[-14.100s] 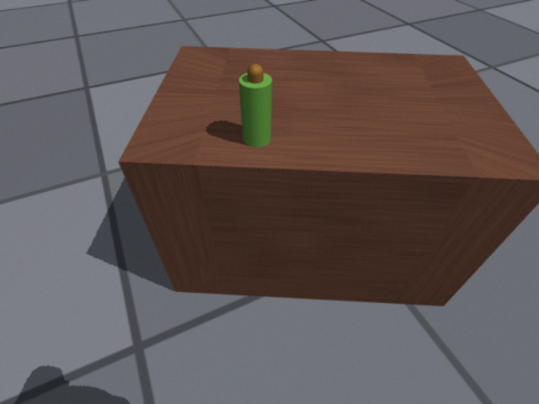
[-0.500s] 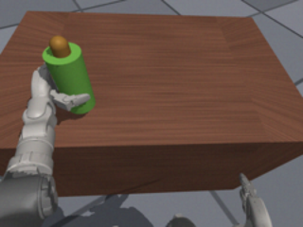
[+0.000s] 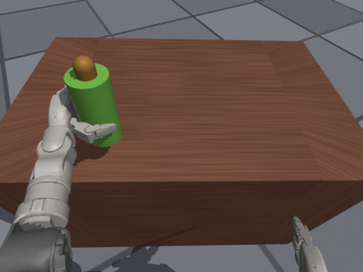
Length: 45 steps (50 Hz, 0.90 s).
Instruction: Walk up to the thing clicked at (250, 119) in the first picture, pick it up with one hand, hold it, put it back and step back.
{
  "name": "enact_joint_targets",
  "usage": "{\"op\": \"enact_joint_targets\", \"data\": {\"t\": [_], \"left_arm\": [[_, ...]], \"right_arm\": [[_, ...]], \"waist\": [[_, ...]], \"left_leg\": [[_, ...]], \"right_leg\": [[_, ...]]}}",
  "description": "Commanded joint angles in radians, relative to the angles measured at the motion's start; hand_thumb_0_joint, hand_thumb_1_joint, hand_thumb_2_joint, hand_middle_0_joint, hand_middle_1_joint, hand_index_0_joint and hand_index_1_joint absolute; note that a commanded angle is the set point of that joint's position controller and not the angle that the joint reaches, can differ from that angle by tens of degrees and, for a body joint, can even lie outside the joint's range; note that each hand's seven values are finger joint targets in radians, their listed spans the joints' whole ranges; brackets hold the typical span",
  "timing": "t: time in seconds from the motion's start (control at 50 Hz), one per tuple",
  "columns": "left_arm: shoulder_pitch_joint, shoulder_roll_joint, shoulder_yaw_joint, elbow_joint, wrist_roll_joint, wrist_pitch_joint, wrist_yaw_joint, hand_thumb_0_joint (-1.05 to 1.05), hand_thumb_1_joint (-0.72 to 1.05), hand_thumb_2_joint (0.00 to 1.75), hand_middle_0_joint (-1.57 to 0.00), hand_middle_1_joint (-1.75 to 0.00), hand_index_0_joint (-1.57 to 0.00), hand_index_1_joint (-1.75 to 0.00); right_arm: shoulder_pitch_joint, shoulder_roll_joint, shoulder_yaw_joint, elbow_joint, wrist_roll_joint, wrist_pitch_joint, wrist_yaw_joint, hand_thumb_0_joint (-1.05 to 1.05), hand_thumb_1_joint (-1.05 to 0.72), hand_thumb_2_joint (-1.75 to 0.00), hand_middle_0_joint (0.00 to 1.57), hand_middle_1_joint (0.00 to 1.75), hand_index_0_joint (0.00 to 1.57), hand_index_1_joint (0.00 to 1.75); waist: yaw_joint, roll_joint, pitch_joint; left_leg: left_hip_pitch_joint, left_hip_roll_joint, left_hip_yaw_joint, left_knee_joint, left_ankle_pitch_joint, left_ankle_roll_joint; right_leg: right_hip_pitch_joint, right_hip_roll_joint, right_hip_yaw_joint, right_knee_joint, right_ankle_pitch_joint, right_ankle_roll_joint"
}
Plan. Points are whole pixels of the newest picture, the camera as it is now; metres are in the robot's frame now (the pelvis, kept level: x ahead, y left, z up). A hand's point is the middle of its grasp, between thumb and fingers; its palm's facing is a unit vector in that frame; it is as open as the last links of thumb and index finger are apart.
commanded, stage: lift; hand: left
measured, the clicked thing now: (95, 102) +0.44 +0.17 +0.15
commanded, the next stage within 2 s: hold in 0.90 s
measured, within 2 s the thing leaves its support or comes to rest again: neither
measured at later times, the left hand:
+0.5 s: hand (75, 115) +0.37 +0.18 +0.18, palm faces +0.12 -0.99 -0.07, open 11.2 cm
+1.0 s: hand (56, 117) +0.33 +0.18 +0.22, palm faces +0.12 -0.99 -0.07, open 11.1 cm
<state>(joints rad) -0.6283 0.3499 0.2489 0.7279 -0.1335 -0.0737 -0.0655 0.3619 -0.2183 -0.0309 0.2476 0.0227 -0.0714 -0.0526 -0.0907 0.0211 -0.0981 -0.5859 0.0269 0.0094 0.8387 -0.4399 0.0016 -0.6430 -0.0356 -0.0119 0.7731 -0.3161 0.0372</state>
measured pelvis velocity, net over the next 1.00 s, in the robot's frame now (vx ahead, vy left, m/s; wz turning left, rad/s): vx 0.00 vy -0.01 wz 0.03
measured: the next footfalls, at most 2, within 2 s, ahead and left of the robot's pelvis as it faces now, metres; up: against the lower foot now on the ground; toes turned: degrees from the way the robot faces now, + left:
none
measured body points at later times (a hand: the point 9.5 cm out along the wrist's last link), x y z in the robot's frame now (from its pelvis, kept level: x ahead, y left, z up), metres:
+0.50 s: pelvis +0.00 +0.00 +0.02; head +0.00 -0.02 +0.47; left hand +0.36 +0.23 +0.19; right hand +0.16 -0.24 -0.05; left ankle -0.02 +0.11 -0.70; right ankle +0.04 -0.15 -0.70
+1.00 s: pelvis +0.00 -0.01 +0.02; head -0.02 -0.03 +0.47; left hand +0.32 +0.23 +0.23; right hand +0.17 -0.25 -0.05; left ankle -0.02 +0.11 -0.70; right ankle +0.04 -0.15 -0.70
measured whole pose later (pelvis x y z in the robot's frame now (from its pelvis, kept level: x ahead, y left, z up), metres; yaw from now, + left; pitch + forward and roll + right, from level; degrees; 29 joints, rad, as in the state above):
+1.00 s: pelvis +0.00 -0.01 +0.02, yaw +2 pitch +0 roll +0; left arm -0.31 0.30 0.22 -0.06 -0.22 0.50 -0.06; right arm 0.25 -0.21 -0.07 0.67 0.03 -0.32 -0.11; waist 0.01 0.07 -0.06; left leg -0.28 0.00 -0.01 0.64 -0.36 0.00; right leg -0.34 -0.06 -0.04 0.61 -0.27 0.04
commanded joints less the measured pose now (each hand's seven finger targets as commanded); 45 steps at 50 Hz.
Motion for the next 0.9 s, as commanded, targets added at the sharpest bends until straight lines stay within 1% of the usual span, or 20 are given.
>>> {"op": "enact_joint_targets", "data": {"t": [0.0,0.04,0.1,0.12,0.18,0.22,0.28,0.3,0.4,0.42,0.46,0.52,0.56,0.6,0.62,0.74,0.78,0.82,0.86,0.88], "left_arm": [[-0.601,0.233,0.059,-0.468,-0.059,-0.1,0.008,0.0,-0.03,1.42,-1.34,-1.55,-1.36,-1.56],[-0.621,0.229,0.055,-0.548,-0.06,-0.073,0.018,0.0,-0.06,1.42,-1.34,-1.55,-1.36,-1.56],[-0.539,0.253,0.084,-0.58,-0.065,-0.023,0.031,0.0,-0.08,1.41,-1.31,-1.53,-1.33,-1.55],[-0.518,0.224,0.072,-0.588,-0.071,-0.004,0.033,0.0,-0.07,1.4,-1.3,-1.53,-1.32,-1.54],[-0.495,0.199,0.054,-0.678,-0.071,0.042,0.036,0.0,-0.06,1.41,-1.31,-1.53,-1.33,-1.54],[-0.462,0.178,0.045,-0.7,-0.077,0.074,0.031,0.0,-0.11,1.4,-1.31,-1.53,-1.33,-1.54],[-0.434,0.205,0.061,-0.77,-0.074,0.124,0.032,0.0,-0.06,1.39,-1.31,-1.52,-1.33,-1.53],[-0.441,0.186,0.049,-0.791,-0.075,0.141,0.033,0.0,-0.05,1.39,-1.31,-1.53,-1.33,-1.54],[-0.362,0.177,0.068,-0.889,-0.088,0.208,0.031,0.0,-0.02,1.4,-1.31,-1.52,-1.33,-1.53],[-0.363,0.191,0.074,-0.913,-0.086,0.223,0.032,0.0,-0.01,1.39,-1.31,-1.52,-1.33,-1.53],[-0.352,0.167,0.058,-0.955,-0.088,0.244,0.03,0.0,0.0,1.38,-1.31,-1.51,-1.33,-1.53],[-0.331,0.183,0.083,-1.002,-0.101,0.28,0.033,0.0,-0.01,1.37,-1.31,-1.51,-1.33,-1.53],[-0.333,0.161,0.069,-1.039,-0.102,0.297,0.031,0.0,-0.03,1.35,-1.3,-1.49,-1.31,-1.5],[-0.295,0.188,0.098,-1.046,-0.106,0.317,0.032,0.0,-0.04,1.34,-1.3,-1.49,-1.32,-1.5],[-0.283,0.16,0.08,-1.053,-0.107,0.329,0.03,0.0,-0.05,1.34,-1.31,-1.49,-1.32,-1.5],[-0.268,0.157,0.082,-1.105,-0.112,0.377,0.022,0.0,-0.06,1.32,-1.29,-1.47,-1.3,-1.48],[-0.26,0.159,0.089,-1.104,-0.116,0.392,0.015,0.0,-0.08,1.32,-1.29,-1.48,-1.3,-1.49],[-0.263,0.152,0.083,-1.129,-0.117,0.404,0.01,0.0,-0.11,1.31,-1.28,-1.47,-1.29,-1.48],[-0.247,0.169,0.107,-1.123,-0.118,0.421,0.011,0.0,-0.13,1.28,-1.26,-1.45,-1.28,-1.46],[-0.242,0.164,0.099,-1.131,-0.116,0.429,0.009,0.0,-0.13,1.28,-1.27,-1.45,-1.28,-1.46]], "right_arm": [[-0.041,-0.113,-0.064,-0.116,0.004,-0.07,-0.017,0.0,0.54,-0.05,0.05,0.05,0.05,0.05],[-0.075,-0.113,-0.057,-0.172,0.009,-0.08,-0.023,0.0,0.54,-0.06,0.05,0.05,0.05,0.05],[-0.017,-0.122,-0.073,-0.087,0.011,-0.082,-0.034,0.0,0.55,-0.05,0.05,0.05,0.05,0.05],[-0.045,-0.137,-0.088,-0.087,0.013,-0.089,-0.035,0.0,0.55,-0.05,0.05,0.05,0.05,0.05],[-0.056,-0.088,-0.036,-0.09,0.019,-0.103,-0.035,0.0,0.55,-0.05,0.05,0.05,0.05,0.05],[-0.048,-0.08,-0.034,-0.039,0.019,-0.109,-0.037,0.0,0.55,-0.05,0.05,0.05,0.05,0.05],[-0.066,-0.127,-0.067,-0.056,0.018,-0.128,-0.041,0.0,0.55,-0.05,0.05,0.05,0.05,0.05],[-0.076,-0.099,-0.045,-0.041,0.021,-0.137,-0.04,0.0,0.56,-0.05,0.05,0.05,0.05,0.05],[-0.089,-0.079,-0.04,0.049,0.016,-0.168,-0.047,0.0,0.55,-0.05,0.05,0.05,0.05,0.05],[-0.113,-0.118,-0.071,0.055,0.014,-0.175,-0.051,0.0,0.55,-0.05,0.05,0.05,0.05,0.05],[-0.108,-0.071,-0.028,0.089,0.011,-0.191,-0.046,0.0,0.55,-0.05,0.05,0.05,0.05,0.05],[-0.164,-0.129,-0.079,0.1,0.013,-0.217,-0.059,0.0,0.54,-0.05,0.05,0.05,0.05,0.05],[-0.16,-0.085,-0.04,0.138,0.011,-0.231,-0.056,0.0,0.54,-0.05,0.05,0.05,0.05,0.05],[-0.147,-0.117,-0.078,0.17,0.009,-0.24,-0.062,0.0,0.53,-0.06,0.05,0.05,0.05,0.05],[-0.163,-0.089,-0.052,0.158,0.009,-0.246,-0.06,0.0,0.53,-0.06,0.05,0.05,0.05,0.05],[-0.221,-0.097,-0.062,0.205,0.008,-0.282,-0.064,0.0,0.53,-0.06,0.05,0.05,0.05,0.05],[-0.21,-0.126,-0.09,0.228,0.007,-0.289,-0.069,0.0,0.52,-0.06,0.05,0.05,0.05,0.05],[-0.2,-0.083,-0.051,0.245,0.008,-0.299,-0.065,0.0,0.52,-0.06,0.05,0.05,0.05,0.05],[-0.211,-0.125,-0.091,0.254,0.005,-0.308,-0.07,0.0,0.52,-0.06,0.05,0.05,0.05,0.05],[-0.205,-0.112,-0.084,0.267,0.006,-0.31,-0.07,0.0,0.52,-0.06,0.05,0.05,0.05,0.05]], "waist": [[0.028,0.121,-0.473],[0.021,0.107,-0.506],[0.036,0.08,-0.444],[0.038,0.076,-0.406],[0.052,0.063,-0.403],[0.057,0.065,-0.342],[0.054,0.047,-0.351],[0.058,0.057,-0.313],[0.071,0.043,-0.311],[0.068,0.04,-0.306],[0.077,0.059,-0.301],[0.068,0.033,-0.285],[0.074,0.06,-0.274],[0.072,0.055,-0.298],[0.076,0.049,-0.294],[0.085,0.038,-0.232],[0.077,0.051,-0.265],[0.084,0.051,-0.25],[0.086,0.043,-0.255],[0.088,0.056,-0.255]], "left_leg": [[0.247,-0.009,-0.013,-0.123,0.471,-0.029],[0.276,-0.012,-0.009,-0.129,0.447,-0.023],[0.245,-0.018,-0.003,-0.149,0.425,-0.018],[0.265,-0.014,-0.007,-0.161,0.424,-0.022],[0.283,-0.014,-0.012,-0.176,0.428,-0.021],[0.276,-0.018,-0.008,-0.193,0.392,-0.018],[0.291,-0.022,-0.005,-0.214,0.35,-0.01],[0.283,-0.029,0.0,-0.222,0.32,-0.006],[0.309,-0.035,0.005,-0.225,0.352,0.001],[0.313,-0.036,0.005,-0.233,0.336,0.001],[0.323,-0.032,-0.002,-0.244,0.349,-0.004],[0.34,-0.034,-0.006,-0.264,0.297,0.0],[0.345,-0.033,-0.01,-0.273,0.298,-0.003],[0.36,-0.032,-0.011,-0.267,0.348,-0.004],[0.36,-0.032,-0.012,-0.267,0.365,-0.005],[0.35,-0.035,-0.018,-0.303,0.29,-0.005],[0.38,-0.032,-0.023,-0.301,0.317,-0.007],[0.38,-0.031,-0.025,-0.302,0.335,-0.007],[0.38,-0.031,-0.026,-0.306,0.35,-0.011],[0.385,-0.033,-0.023,-0.304,0.356,-0.011]], "right_leg": [[0.278,0.028,-0.035,-0.053,0.338,-0.056],[0.314,0.028,-0.036,-0.065,0.335,-0.051],[0.348,0.023,-0.037,-0.083,0.335,-0.047],[0.324,0.028,-0.043,-0.088,0.315,-0.049],[0.343,0.028,-0.049,-0.098,0.31,-0.048],[0.336,0.027,-0.05,-0.115,0.281,-0.045],[0.366,0.024,-0.049,-0.14,0.259,-0.04],[0.364,0.021,-0.048,-0.15,0.237,-0.038],[0.399,0.014,-0.049,-0.165,0.275,-0.032],[0.393,0.014,-0.046,-0.174,0.26,-0.034],[0.406,0.016,-0.053,-0.176,0.262,-0.036],[0.399,0.017,-0.051,-0.196,0.214,-0.035],[0.394,0.018,-0.054,-0.202,0.21,-0.036],[0.417,0.018,-0.056,-0.199,0.251,-0.036],[0.422,0.018,-0.058,-0.199,0.265,-0.035],[0.407,0.019,-0.06,-0.228,0.191,-0.035],[0.41,0.021,-0.063,-0.226,0.216,-0.037],[0.408,0.021,-0.065,-0.224,0.225,-0.037],[0.414,0.022,-0.067,-0.224,0.233,-0.038],[0.413,0.02,-0.066,-0.228,0.236,-0.038]]}}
